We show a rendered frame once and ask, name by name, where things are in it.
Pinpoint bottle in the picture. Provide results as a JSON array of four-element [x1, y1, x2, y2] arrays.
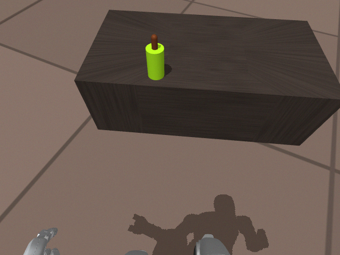
[[146, 34, 164, 80]]

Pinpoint left robot hand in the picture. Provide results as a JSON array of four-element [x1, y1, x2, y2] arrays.
[[23, 227, 60, 255]]

